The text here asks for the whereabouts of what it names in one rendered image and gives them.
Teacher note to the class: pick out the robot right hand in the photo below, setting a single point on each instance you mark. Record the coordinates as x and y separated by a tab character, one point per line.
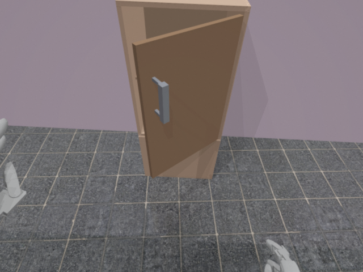
282	257

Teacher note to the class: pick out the cupboard door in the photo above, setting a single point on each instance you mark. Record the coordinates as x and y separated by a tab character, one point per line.
197	64

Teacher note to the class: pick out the robot left hand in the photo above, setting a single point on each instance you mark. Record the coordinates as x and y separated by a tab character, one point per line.
13	195

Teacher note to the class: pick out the handle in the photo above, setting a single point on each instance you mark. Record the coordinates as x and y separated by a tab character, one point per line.
163	95

